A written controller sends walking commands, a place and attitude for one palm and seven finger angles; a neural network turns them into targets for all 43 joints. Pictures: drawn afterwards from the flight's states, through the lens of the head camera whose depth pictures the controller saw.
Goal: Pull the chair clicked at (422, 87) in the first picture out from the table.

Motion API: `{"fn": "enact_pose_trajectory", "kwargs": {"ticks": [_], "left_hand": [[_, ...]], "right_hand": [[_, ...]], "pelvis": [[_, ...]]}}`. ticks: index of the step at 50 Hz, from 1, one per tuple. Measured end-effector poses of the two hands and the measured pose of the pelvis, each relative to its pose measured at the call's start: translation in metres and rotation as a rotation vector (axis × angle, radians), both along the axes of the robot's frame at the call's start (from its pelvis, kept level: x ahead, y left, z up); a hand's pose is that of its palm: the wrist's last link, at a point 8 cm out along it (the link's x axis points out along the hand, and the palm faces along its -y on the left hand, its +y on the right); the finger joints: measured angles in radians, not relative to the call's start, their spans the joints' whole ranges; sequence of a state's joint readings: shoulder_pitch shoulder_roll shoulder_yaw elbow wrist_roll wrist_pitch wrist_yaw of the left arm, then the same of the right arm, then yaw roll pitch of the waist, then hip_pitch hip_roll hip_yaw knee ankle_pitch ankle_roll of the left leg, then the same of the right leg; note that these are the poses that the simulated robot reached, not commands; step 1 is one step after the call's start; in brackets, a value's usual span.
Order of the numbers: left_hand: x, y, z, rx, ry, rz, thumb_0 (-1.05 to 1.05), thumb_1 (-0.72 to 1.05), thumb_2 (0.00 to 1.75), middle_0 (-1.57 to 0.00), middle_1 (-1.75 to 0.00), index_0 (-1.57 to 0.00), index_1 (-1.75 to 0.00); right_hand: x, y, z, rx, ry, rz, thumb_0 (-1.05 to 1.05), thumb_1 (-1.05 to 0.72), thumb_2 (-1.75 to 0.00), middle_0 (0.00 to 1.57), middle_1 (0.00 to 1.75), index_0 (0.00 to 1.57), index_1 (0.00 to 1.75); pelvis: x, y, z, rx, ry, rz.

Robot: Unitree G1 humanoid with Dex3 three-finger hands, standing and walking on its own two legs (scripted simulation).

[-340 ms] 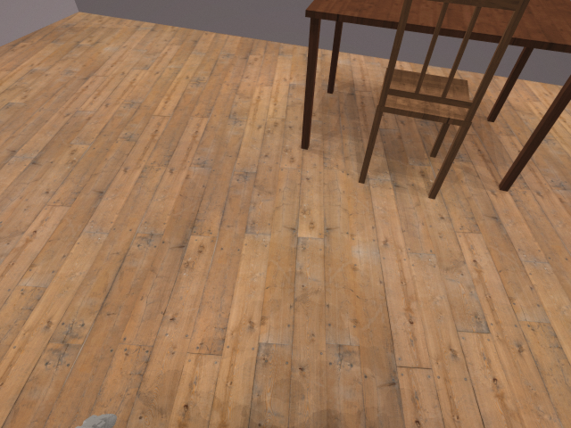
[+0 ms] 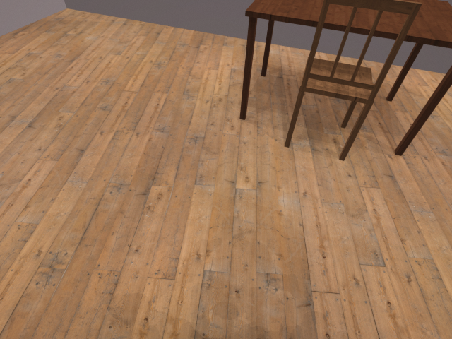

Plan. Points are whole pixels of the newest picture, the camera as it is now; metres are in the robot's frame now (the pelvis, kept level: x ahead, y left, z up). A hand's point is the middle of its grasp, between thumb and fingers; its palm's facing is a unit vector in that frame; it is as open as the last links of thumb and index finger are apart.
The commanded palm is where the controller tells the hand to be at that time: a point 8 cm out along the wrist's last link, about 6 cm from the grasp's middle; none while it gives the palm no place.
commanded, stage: stand and wait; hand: left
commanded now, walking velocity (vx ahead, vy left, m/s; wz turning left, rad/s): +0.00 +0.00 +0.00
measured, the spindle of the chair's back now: (342, 44) +1.44 -0.48 -0.06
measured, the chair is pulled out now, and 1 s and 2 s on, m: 0.00 0.00 0.00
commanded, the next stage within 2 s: look at it before walking up in 0.48 s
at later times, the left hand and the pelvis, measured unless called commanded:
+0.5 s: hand out of the picture +0.06 +0.25 -0.16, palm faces -0.01 -0.94 -0.33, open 7.3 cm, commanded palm none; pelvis +0.00 +0.00 +0.00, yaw +0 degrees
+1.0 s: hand out of the picture +0.07 +0.24 -0.15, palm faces -0.02 -0.95 -0.32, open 7.3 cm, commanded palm none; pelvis +0.00 -0.01 +0.01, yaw +0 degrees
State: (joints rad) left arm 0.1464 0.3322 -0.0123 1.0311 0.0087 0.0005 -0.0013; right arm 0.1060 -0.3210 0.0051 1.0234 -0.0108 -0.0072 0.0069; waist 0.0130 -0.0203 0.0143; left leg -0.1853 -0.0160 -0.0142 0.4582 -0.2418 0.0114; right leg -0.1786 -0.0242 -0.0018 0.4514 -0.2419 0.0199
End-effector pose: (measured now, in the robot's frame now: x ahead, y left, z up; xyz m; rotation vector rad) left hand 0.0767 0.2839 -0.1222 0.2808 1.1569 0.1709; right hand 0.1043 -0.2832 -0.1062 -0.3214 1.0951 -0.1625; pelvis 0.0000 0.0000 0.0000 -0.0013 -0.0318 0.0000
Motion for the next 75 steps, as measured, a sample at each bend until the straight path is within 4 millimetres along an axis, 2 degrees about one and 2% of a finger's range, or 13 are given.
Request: {"fn": "enact_pose_trajectory", "kwargs": {"ticks": [9,18,36,64,69,75], "left_hand": [[-0.021,0.006,-0.001,0.012,0.062,0.02,0.0,0.91,0.9,-0.21,-0.3,-0.2,-0.3],[-0.025,0.009,0.001,0.025,0.076,0.024,0.0,0.91,0.9,-0.21,-0.3,-0.2,-0.3],[-0.01,0.0,0.005,0.021,0.042,0.011,0.0,0.91,0.9,-0.21,-0.3,-0.2,-0.3],[-0.008,-0.002,0.005,0.025,0.069,0.015,0.0,0.91,0.9,-0.21,-0.3,-0.2,-0.3],[-0.009,-0.011,-0.002,0.016,0.103,-0.004,0.0,0.91,0.9,-0.21,-0.3,-0.2,-0.3],[-0.012,-0.037,-0.016,-0.021,0.145,-0.057,0.0,0.91,0.9,-0.2,-0.3,-0.2,-0.3]], "right_hand": [[-0.028,-0.008,-0.005,-0.011,0.08,-0.028,0.01,-0.9,-0.9,0.2,0.3,0.21,0.3],[-0.041,-0.011,-0.008,-0.009,0.117,-0.042,0.01,-0.91,-0.9,0.2,0.3,0.21,0.3],[-0.029,-0.014,-0.006,-0.001,0.094,-0.037,0.01,-0.91,-0.9,0.2,0.3,0.21,0.3],[-0.022,-0.018,-0.006,-0.006,0.1,-0.043,0.01,-0.91,-0.9,0.2,0.3,0.21,0.3],[-0.03,-0.01,-0.013,0.014,0.085,-0.088,0.01,-0.91,-0.9,0.2,0.3,0.2,0.3],[-0.058,-0.001,-0.031,0.077,0.094,-0.161,0.0,-0.91,-0.9,0.2,0.3,0.21,0.3]], "pelvis": [[-0.004,0.0,0.002,-0.001,0.0,0.002],[-0.005,-0.002,0.003,0.001,0.0,0.003],[-0.002,-0.007,0.004,0.003,0.001,0.003],[0.005,-0.01,0.005,0.003,0.003,-0.013],[0.001,-0.01,0.001,0.007,0.01,-0.059],[-0.005,-0.018,-0.009,0.032,0.01,-0.131]]}}
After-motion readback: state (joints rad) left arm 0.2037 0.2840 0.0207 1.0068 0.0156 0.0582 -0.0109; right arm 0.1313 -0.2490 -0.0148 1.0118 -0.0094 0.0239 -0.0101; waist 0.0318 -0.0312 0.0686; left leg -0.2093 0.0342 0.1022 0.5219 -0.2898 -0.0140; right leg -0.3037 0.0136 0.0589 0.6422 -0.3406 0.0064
